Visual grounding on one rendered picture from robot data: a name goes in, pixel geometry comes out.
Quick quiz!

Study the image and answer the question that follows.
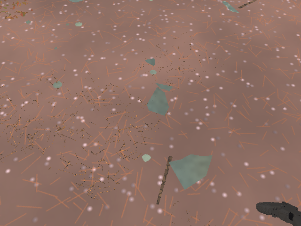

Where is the right robot hand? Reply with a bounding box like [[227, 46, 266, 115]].
[[256, 202, 301, 226]]

